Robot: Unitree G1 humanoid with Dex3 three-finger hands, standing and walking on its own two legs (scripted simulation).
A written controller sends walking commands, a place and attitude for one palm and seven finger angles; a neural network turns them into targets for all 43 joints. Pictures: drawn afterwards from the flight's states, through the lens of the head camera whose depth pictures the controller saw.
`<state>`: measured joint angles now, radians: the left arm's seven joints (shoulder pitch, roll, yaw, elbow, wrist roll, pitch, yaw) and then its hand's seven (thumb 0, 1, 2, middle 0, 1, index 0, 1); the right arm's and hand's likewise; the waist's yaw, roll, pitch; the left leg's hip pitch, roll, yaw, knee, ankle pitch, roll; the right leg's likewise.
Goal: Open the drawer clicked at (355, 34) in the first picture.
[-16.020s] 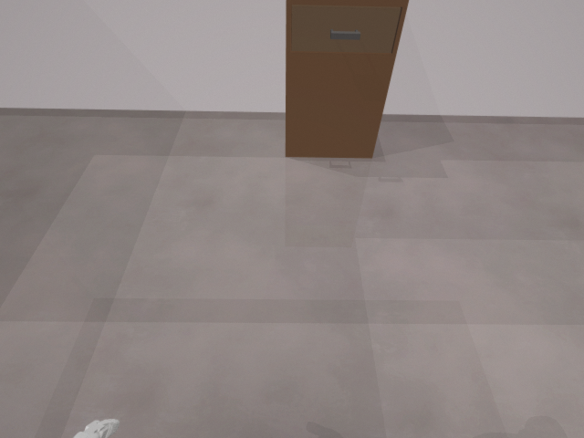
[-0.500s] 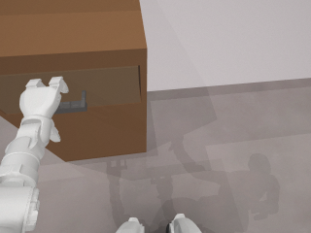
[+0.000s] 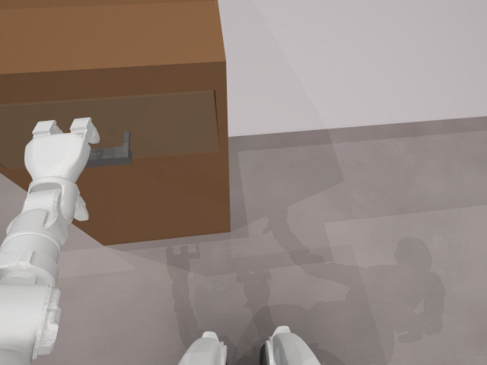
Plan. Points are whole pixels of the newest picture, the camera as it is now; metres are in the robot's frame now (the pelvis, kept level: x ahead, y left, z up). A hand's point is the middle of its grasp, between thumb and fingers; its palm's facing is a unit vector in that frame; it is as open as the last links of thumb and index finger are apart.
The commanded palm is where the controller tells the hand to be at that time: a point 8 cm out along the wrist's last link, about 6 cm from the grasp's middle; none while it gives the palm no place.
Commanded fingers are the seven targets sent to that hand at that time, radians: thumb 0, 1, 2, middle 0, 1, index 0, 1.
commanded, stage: lower the fingers behind the handle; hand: left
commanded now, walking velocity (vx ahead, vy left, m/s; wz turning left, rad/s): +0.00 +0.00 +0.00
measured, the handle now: (97, 148) +0.49 +0.29 -0.02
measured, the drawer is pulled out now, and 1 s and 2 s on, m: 0.00 0.00 0.00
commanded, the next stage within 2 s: lift the fingers back up to retry in 0.62 s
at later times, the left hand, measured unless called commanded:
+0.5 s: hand (75, 174) +0.43 +0.31 -0.02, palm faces -0.04 +0.01 -1.00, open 13.8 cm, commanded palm +0.41 +0.29 +0.01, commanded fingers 0.00 -0.50 0.30 -0.30 -1.20 -0.30 -1.20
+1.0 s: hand (76, 169) +0.43 +0.30 -0.01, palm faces -0.06 -0.02 -1.00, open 13.8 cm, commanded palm +0.42 +0.29 +0.05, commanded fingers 0.00 -0.50 0.30 -0.30 -1.20 -0.30 -1.20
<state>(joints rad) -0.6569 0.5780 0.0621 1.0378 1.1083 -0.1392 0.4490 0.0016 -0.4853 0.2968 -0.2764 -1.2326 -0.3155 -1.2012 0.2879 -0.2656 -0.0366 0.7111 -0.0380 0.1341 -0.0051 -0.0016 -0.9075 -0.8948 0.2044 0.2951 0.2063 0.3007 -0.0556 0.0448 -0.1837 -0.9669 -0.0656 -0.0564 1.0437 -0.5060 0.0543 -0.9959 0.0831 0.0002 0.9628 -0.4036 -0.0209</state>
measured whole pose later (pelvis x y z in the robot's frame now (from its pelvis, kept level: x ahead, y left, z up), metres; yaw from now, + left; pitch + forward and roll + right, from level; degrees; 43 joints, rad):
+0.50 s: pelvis -0.03 -0.01 -0.02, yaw -1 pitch +27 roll -2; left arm -0.71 0.64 0.09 1.04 1.08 -0.16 0.40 0.00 -0.49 0.30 -0.19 -1.24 -0.32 -1.20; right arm 0.29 -0.28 -0.02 0.69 -0.02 0.10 -0.02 0.00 -0.91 -0.89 0.20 0.29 0.21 0.30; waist -0.07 0.05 -0.19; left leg -1.09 -0.06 -0.04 1.15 -0.51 0.05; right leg -1.13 0.09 0.00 1.07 -0.40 -0.02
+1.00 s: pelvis -0.02 +0.00 +0.00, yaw +0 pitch +25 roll -3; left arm -0.70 0.60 0.06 1.02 1.08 -0.13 0.38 0.00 -0.49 0.30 -0.27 -1.21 -0.32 -1.20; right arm 0.31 -0.27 -0.02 0.71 -0.02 0.10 -0.03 0.00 -0.91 -0.89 0.20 0.30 0.21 0.30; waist -0.08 0.05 -0.17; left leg -1.00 -0.07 -0.05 1.06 -0.48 0.06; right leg -1.02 0.08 0.00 0.97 -0.38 -0.01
